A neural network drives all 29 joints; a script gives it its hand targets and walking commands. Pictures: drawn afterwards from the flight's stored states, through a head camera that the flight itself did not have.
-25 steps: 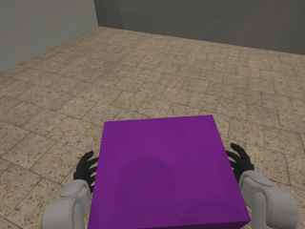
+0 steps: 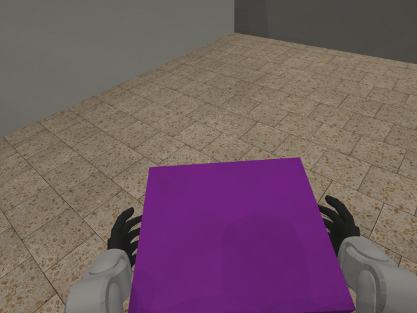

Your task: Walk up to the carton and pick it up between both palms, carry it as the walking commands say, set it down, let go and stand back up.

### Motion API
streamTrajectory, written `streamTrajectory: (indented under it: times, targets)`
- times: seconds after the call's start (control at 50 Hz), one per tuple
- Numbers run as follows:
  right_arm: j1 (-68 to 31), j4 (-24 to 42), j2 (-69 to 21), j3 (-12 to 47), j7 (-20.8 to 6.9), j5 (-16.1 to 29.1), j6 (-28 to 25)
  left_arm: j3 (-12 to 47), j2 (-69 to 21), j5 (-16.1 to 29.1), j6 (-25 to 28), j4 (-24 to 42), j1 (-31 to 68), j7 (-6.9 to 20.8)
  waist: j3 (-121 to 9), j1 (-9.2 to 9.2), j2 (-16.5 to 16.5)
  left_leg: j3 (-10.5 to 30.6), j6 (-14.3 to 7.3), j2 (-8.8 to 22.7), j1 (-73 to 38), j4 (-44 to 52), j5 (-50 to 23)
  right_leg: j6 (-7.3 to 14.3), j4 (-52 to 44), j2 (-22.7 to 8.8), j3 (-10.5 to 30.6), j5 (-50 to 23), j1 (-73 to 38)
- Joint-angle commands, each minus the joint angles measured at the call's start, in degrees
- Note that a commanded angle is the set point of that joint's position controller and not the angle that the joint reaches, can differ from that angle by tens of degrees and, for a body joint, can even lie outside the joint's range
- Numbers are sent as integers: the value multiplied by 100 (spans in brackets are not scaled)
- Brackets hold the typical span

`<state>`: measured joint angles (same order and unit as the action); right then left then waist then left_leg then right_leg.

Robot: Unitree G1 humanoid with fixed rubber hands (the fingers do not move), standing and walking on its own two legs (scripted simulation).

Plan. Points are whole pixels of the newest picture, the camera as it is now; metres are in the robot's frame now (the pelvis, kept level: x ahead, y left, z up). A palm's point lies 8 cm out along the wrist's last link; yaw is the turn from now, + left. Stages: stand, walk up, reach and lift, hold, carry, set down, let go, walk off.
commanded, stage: carry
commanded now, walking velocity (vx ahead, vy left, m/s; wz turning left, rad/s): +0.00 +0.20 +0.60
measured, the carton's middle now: (230, 253) +0.25 -0.01 +0.03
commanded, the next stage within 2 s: none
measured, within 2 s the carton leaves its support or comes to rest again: neither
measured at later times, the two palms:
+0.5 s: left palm out of the picture +0.11 +0.35 +0.07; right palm (222, 269) +0.21 +0.01 +0.06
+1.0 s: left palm out of the picture -0.08 +0.55 +0.04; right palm out of the picture +0.13 +0.26 +0.06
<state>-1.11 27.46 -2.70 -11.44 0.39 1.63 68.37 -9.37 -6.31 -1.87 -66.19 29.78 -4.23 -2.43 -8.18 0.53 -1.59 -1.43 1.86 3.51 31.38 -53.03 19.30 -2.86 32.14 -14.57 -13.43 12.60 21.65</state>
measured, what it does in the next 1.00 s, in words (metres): steps to the left, turning left: left foot, then right foot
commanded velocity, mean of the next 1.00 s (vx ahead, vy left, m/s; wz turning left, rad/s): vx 0.00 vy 0.20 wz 0.60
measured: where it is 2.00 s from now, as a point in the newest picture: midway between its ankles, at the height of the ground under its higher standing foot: outside the picture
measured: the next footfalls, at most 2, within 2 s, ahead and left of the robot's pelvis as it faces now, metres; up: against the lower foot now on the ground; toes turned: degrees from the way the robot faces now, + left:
left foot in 0.10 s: +0.06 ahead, +0.22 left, +0.00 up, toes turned +9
right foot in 0.42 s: +0.04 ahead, +0.07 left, +0.00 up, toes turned +6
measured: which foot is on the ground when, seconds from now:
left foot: up 0.00-0.08, down 0.10-0.44, up 0.46-0.84, down 0.86-1.00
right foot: down 0.00-0.10, up 0.12-0.40, down 0.42-0.86, up 0.88-1.00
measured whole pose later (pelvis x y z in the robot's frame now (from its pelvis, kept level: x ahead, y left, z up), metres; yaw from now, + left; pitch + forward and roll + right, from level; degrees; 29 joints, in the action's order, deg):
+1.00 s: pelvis -0.15 +0.27 -0.02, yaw +35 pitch +4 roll -1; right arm 2.9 28.2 -7.6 -12.2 0.9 0.4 66.1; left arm -9.8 -3.6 0.4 -67.3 29.2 -4.7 -2.4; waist -4.4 -0.3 -2.2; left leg -0.3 -2.0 -0.5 29.2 -37.0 10.4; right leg -7.0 66.1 -9.4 -4.5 30.0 35.0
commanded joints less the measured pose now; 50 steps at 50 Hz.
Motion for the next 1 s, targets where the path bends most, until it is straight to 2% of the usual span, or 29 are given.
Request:
streamTrajectory:
  times: [0.0, 0.02, 0.06, 0.08, 0.1, 0.12, 0.16, 0.18, 0.2, 0.24, 0.32, 0.38, 0.4, 0.42, 0.44, 0.46, 0.48, 0.5, 0.56, 0.66, 0.78, 0.8, 0.82, 0.84, 0.86, 0.88, 0.9, 0.94, 0.98]
  targets:
    - [-1691, 357, -3954, 4434, -246, 1144, 86, 3895, -3261, 1374, -99, 598, 2258, 413, -747, -71, -1335, -347, -64, -76, -54, 1227, 179, 272, -839, -895, 523, -765, -936]
    - [-1967, 544, -4152, 4490, -261, 1249, 70, 3981, -3445, 1473, -94, 751, 2478, 441, -940, -76, -1602, -422, -72, -81, -110, 1689, 103, 233, -530, -943, 388, -1412, -1250]
    - [-1943, 434, -4179, 4457, -289, 1276, 46, 4003, -3545, 1432, -93, 748, 2531, 427, -1302, 1, -949, -492, -183, -322, -963, 2872, -245, 33, 538, -715, 211, -1920, -1171]
    - [-1944, 583, -4097, 4399, -326, 1259, -3, 4091, -3532, 1456, -99, 844, 2581, 446, -1272, 98, 103, -18, -281, -48, -1729, 3058, -959, -196, 1205, -434, 258, -494, -11]
    - [-1702, 406, -3749, 4245, -298, 1123, 6, 4025, -3405, 1346, -147, 608, 2386, 445, -1078, 164, 1920, 1814, -730, 1230, -2166, 3195, -2951, -473, 2331, 254, 137, 2353, 1522]
    - [-1518, 502, -3972, 4189, -310, 1159, -61, 4302, -3701, 1586, -131, 861, 2638, 463, -1116, 173, 2675, 2080, -1113, 1186, -2576, 2653, -4359, -496, 3024, 611, 596, 3237, 2301]
    - [-1705, 804, -4349, 4296, -364, 1214, -220, 4676, -4179, 1868, 46, 1150, 3049, 510, -1403, 53, 1950, 1327, -1048, 1011, -2824, 1948, -5946, -394, 3956, 611, 875, 2737, 2482]
    - [-1841, 986, -4404, 4399, -370, 1251, -262, 4594, -4310, 1854, 83, 903, 2738, 539, -1594, -34, 1277, 1023, -984, 809, -2806, 1863, -5534, -353, 3878, 637, 861, 2134, 2263]
    - [-1635, 919, -4400, 4431, -415, 1194, -315, 4616, -4289, 1835, 158, 959, 2636, 576, -1623, -49, 1121, 960, -981, 682, -2486, 1966, -4832, -326, 3632, 628, 879, 1739, 1911]
    - [-1769, 1228, -4423, 4578, -456, 1273, -407, 4673, -4367, 1887, 259, 1067, 2615, 591, -1655, -32, 988, 1127, -1053, 582, -2150, 2261, -3476, -299, 3082, 828, 731, 1514, 1424]
    - [-1454, 1123, -4204, 4677, -482, 1263, -410, 4558, -4010, 1709, 299, 1129, 2429, 529, -1494, 30, 980, 2053, -1287, 867, -1836, 2735, -2416, -75, 2009, 1105, 794, 1380, 979]
    - [-1638, 1410, -4027, 4737, -420, 1251, -407, 4474, -4000, 1764, 263, 1059, 2237, 545, -1440, -98, 848, 1914, -966, 475, -1276, 2639, -2034, -22, 314, 1273, 747, 829, -262]
    - [-1550, 1112, -3980, 4756, -409, 1227, -307, 4311, -3850, 1660, 220, 966, 2164, 545, -1247, -171, 843, 1639, -572, 196, -473, 2616, -917, 69, -480, 995, 1001, 776, -1120]
    - [-1650, 1211, -3956, 4820, -393, 1226, -266, 4173, -3742, 1578, 190, 813, 2002, 523, -1087, -202, 28, 1088, -214, -321, 393, 1948, -312, 316, -1222, 52, 1939, 963, -1937]
    - [-1707, 1346, -3809, 4823, -415, 1144, -207, 4043, -3638, 1452, 188, 693, 2034, 501, -849, -194, -2255, 292, -20, -843, 1292, -118, 901, 1183, -1960, -2061, 4108, 313, -1613]
    - [-2011, 1289, -3718, 4794, -404, 1136, -149, 3909, -3525, 1307, 105, 543, 1884, 494, -376, -144, -1596, 679, -68, -198, 1453, -1294, 622, 1355, -1969, -2046, 3680, 285, -1006]
    - [-2281, 1364, -4005, 4878, -395, 1307, -193, 3965, -3662, 1364, 115, 706, 2010, 519, -173, -122, -670, 710, -67, -214, 1452, -1568, 268, 1125, -2008, -1704, 3265, 653, -765]
    - [-2245, 1210, -4231, 4850, -401, 1334, -195, 4035, -3816, 1466, 138, 875, 2297, 529, -408, -89, -193, 732, -40, -79, 1236, -1790, -192, 902, -1792, -1313, 2536, 453, -880]
    - [-1983, 819, -4375, 4742, -400, 1358, -150, 3993, -3621, 1495, 170, 1134, 2584, 530, -462, -17, -569, 156, 179, -109, 1038, -1327, -512, 367, -1223, -526, 1024, -582, -1172]
    - [-2018, 870, -4096, 4713, -207, 1234, -2, 3733, -3278, 1417, 4, 726, 2032, 501, -536, -97, -1452, -263, 200, -92, 738, -420, -153, 424, -1124, -702, 694, -894, -1292]
    - [-2060, 836, -4056, 4506, -217, 1213, 41, 3897, -3380, 1525, -52, 809, 2292, 495, -971, -63, -1777, -346, -64, 3, -186, 1644, -35, 242, -511, -1023, 407, -1249, -1306]
    - [-1913, 799, -3977, 4456, -258, 1215, 33, 3938, -3386, 1471, -74, 819, 2279, 473, -1171, 1, -1231, -617, -128, -184, -678, 2282, -29, 172, -79, -1025, 346, -1483, -1252]
    - [-1667, 596, -3882, 4341, -279, 1134, 35, 3950, -3362, 1404, -108, 733, 2227, 460, -1136, 38, -663, -328, -215, -270, -1081, 2691, -43, 8, 571, -828, 264, -1130, -861]
    - [-1687, 431, -3846, 4248, -290, 1065, 51, 3985, -3280, 1368, -141, 726, 2433, 435, -802, 123, 568, 460, -339, 191, -1359, 3225, -836, -305, 1376, -437, 234, 507, 138]
    - [-1489, 371, -3616, 4095, -309, 981, 31, 4114, -3312, 1406, -153, 822, 2469, 434, -682, 185, 2705, 2397, -806, 1539, -1857, 3386, -2148, -629, 2677, 491, 93, 2909, 2034]
    - [-1389, 520, -3994, 4137, -337, 1109, -65, 4428, -3768, 1667, -97, 958, 2673, 447, -975, 176, 2717, 2182, -943, 1170, -2194, 3015, -2982, -514, 3271, 624, 933, 3082, 2092]
    - [-1735, 969, -4328, 4272, -364, 1262, -202, 4692, -4258, 1891, 12, 1169, 2902, 482, -1092, 63, 2253, 1879, -783, 999, -2391, 2722, -3751, -458, 3883, 720, 961, 2717, 2265]
    - [-1838, 1089, -4634, 4477, -467, 1325, -292, 4754, -4515, 2009, 128, 1253, 2897, 549, -1625, -22, 1278, 1209, -751, 644, -2456, 2511, -3040, -362, 4023, 612, 1100, 1713, 1892]
    - [-1740, 1071, -4538, 4492, -521, 1306, -371, 4761, -4464, 1894, 203, 1218, 2806, 521, -1340, -50, 1132, 1172, -706, 403, -2119, 2854, -2116, -340, 3658, 775, 979, 1261, 1591]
